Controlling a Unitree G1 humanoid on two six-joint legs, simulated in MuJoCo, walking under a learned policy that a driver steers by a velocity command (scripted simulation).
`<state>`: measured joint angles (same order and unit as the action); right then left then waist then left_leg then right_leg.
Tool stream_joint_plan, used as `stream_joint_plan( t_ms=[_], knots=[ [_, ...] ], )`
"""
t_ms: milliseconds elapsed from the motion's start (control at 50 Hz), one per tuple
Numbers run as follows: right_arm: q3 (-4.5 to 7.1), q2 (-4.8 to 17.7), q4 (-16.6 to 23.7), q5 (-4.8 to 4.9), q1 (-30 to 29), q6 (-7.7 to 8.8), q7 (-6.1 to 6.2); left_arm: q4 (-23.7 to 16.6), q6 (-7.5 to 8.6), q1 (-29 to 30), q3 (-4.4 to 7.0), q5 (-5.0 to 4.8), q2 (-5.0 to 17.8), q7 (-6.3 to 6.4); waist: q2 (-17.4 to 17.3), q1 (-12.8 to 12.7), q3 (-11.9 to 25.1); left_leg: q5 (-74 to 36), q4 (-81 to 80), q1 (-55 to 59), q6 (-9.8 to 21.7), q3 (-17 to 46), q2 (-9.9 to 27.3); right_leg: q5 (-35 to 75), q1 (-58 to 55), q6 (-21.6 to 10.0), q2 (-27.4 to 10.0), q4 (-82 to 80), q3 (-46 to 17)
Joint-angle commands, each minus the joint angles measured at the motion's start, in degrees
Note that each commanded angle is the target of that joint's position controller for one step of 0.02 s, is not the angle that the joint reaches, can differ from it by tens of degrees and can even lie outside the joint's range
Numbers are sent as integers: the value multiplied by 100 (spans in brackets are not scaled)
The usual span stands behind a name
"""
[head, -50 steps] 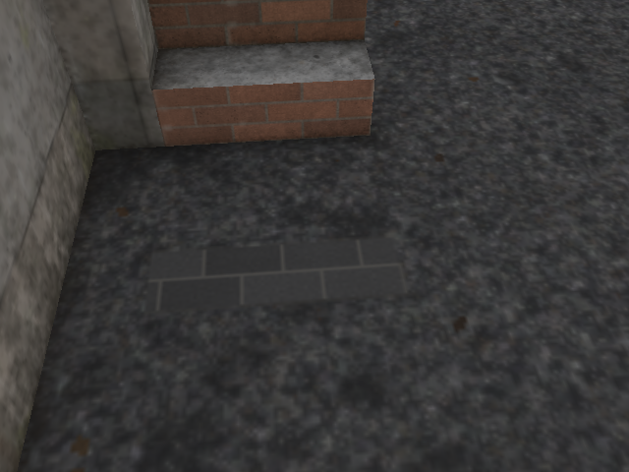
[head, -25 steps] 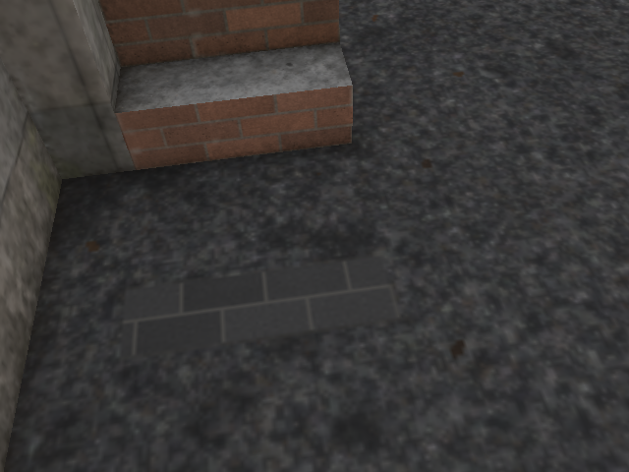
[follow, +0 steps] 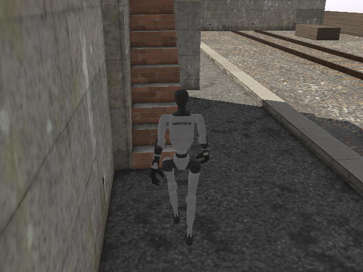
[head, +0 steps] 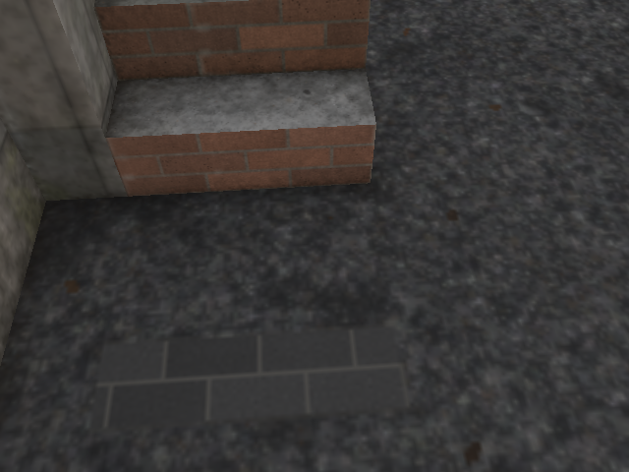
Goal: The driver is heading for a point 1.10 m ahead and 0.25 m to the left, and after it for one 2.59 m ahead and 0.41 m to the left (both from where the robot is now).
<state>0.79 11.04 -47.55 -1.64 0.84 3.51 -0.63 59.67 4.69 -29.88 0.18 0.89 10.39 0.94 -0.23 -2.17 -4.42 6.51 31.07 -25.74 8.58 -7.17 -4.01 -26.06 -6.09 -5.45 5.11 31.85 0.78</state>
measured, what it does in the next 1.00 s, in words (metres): walks ahead, turning left: right foot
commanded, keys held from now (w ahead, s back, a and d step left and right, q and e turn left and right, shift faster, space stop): w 0.12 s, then w+q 0.88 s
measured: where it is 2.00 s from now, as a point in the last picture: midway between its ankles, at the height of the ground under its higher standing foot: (261, 281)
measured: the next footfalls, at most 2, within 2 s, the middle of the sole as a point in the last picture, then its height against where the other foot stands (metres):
right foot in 0.54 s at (394, 459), level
left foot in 1.08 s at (258, 376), level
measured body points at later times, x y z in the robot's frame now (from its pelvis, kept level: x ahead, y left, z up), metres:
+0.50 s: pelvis +0.27 -0.02 +0.02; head +0.31 -0.02 +0.47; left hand +0.48 +0.21 -0.07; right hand +0.20 -0.27 -0.12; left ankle +0.12 +0.05 -0.71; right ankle +0.43 -0.12 -0.70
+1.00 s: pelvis +0.51 +0.02 +0.02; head +0.54 +0.04 +0.47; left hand +0.36 +0.22 -0.12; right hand +0.80 -0.08 -0.08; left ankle +0.60 +0.18 -0.68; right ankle +0.43 -0.11 -0.71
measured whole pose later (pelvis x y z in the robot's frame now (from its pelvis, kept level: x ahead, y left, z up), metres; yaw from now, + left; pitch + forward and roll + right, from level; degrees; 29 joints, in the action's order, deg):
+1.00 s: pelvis +0.51 +0.02 +0.02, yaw +27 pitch +1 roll -2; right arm 2.0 12.9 -43.8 -2.2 0.3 0.2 -4.3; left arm 55.1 5.5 -24.7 2.4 1.4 12.0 0.9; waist -1.5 -3.6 -3.2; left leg 4.9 39.2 -34.2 5.8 -5.0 3.3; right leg -19.0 -4.5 0.0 -0.2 13.8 16.6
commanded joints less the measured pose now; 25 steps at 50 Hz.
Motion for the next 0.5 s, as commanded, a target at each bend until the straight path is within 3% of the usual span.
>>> stream_joint_plan(
  t_ms=[20, 40, 60, 80, 120, 180, 240, 320, 420, 460, 500],
  knots=[
    [459, 1429, -556, -27, 2608, -49, 66, -432, 43, -528, 138, -106, 422, -71, -1275, 707, 1933, 1350, -1296, 4366, 1483, 5065, 2695, -378, 3837, -18, 153, 5127, -346],
    [407, 1078, -411, 135, 1850, -43, 18, -536, 29, 88, 193, 18, 822, -57, -313, 569, 926, 2244, -1785, 3416, 1240, 4361, 2443, 334, 4291, -134, -386, 4905, -550],
    [324, 753, -338, 154, 1427, -3, -13, -661, 48, 588, 228, 38, 871, -106, -77, 476, 351, 2068, -2052, 2558, 1097, 3690, 2246, 761, 4189, -140, -551, 4607, -454],
    [265, 540, -418, 102, 1353, 56, -31, -673, 35, 705, 227, 50, 765, -121, 241, 263, 32, 1364, -2213, 1951, 925, 3192, 2037, 909, 3937, -111, -728, 4277, -457],
    [188, 392, -616, 91, 1520, 178, 10, -619, -109, 567, 176, 131, 471, -182, 132, -4, 28, 453, -2352, 1321, 665, 2385, 1686, 992, 3364, 33, -937, 3769, -435],
    [203, 581, -869, 139, 1968, 277, 13, -810, -188, 1021, 179, 151, 423, -227, -54, -24, -69, -319, -2472, 1224, 645, 1923, 1407, 1324, 3628, 249, -1077, 3129, -177],
    [207, 696, -944, 157, 2306, 242, 24, -1137, -214, 1932, 183, 122, 512, -231, -85, 175, -227, -709, -2542, 1431, 540, 1778, 1242, 2038, 4169, 484, -1128, 2200, -1],
    [200, 717, -1022, 139, 2800, 195, 51, -1436, -218, 2823, 155, 67, 497, -235, -278, 499, -98, -1410, -2249, 1978, 292, 1755, 1121, 2690, 4269, 639, -933, 1166, 95],
    [236, 818, -1013, 49, 3133, 132, 111, -1814, -172, 3659, 131, 19, 572, -213, -445, 754, -53, -1999, -1655, 2785, 424, 2079, 1261, 2351, 4380, 636, -702, 479, 43],
    [285, 919, -949, 27, 2996, 113, 159, -1885, -104, 3574, 150, -11, 672, -209, -515, 613, -18, -2241, -1388, 2846, 350, 2238, 1354, 2069, 3967, 539, -638, 105, -50],
    [345, 1070, -836, 43, 2641, 120, 153, -1667, -13, 2692, 234, -24, 855, -155, -531, 176, 309, -2948, -662, 2492, 137, 2188, 1229, 1718, 2550, 362, -396, -388, 11]
  ],
)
